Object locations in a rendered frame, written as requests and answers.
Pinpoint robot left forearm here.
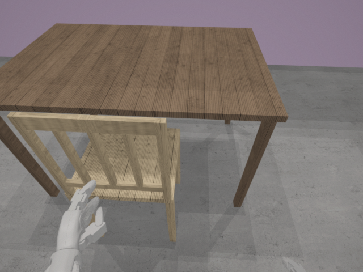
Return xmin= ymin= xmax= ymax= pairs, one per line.
xmin=45 ymin=248 xmax=83 ymax=272

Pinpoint robot right hand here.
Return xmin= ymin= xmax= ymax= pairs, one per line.
xmin=282 ymin=256 xmax=306 ymax=272

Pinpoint robot left hand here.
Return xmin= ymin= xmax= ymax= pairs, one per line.
xmin=56 ymin=180 xmax=107 ymax=254

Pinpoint table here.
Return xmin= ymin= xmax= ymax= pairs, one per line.
xmin=0 ymin=23 xmax=288 ymax=207

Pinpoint chair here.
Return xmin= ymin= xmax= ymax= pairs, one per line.
xmin=7 ymin=112 xmax=180 ymax=242

